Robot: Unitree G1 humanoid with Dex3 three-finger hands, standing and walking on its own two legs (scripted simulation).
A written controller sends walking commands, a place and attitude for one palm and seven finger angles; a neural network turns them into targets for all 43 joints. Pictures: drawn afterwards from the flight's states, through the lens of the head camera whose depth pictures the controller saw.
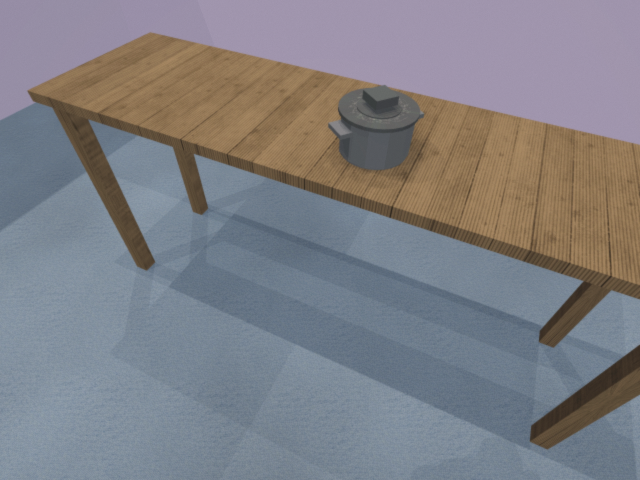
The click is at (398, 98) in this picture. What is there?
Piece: lid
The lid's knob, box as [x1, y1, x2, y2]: [362, 85, 398, 109]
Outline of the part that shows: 398,95 385,85 364,89 362,98 373,108 379,109 397,104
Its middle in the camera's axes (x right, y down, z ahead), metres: +0.12 -0.28 +0.77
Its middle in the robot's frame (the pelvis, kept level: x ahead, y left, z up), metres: +0.78 -0.08 +0.10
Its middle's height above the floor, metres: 0.88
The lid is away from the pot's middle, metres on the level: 0.00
